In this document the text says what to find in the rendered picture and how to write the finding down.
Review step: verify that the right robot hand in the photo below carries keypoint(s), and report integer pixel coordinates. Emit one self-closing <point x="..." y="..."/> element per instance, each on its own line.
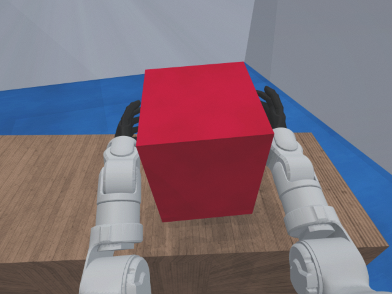
<point x="273" y="107"/>

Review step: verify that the right robot upper arm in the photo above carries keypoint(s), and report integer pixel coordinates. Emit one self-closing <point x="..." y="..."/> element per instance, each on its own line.
<point x="328" y="266"/>

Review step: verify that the carton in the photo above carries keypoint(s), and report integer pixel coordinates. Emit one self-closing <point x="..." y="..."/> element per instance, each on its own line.
<point x="203" y="140"/>

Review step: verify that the robot right forearm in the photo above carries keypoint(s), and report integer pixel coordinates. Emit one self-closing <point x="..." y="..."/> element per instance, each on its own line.
<point x="307" y="214"/>

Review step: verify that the robot left forearm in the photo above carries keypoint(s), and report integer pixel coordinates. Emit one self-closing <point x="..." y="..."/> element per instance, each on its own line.
<point x="118" y="201"/>

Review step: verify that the left robot upper arm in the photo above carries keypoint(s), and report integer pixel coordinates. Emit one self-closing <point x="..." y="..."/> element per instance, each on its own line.
<point x="125" y="274"/>

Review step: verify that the left robot hand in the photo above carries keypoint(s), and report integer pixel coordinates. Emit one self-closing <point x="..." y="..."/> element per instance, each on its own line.
<point x="125" y="126"/>

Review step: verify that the pedestal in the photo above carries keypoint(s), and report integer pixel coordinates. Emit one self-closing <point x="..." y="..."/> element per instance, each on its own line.
<point x="48" y="205"/>

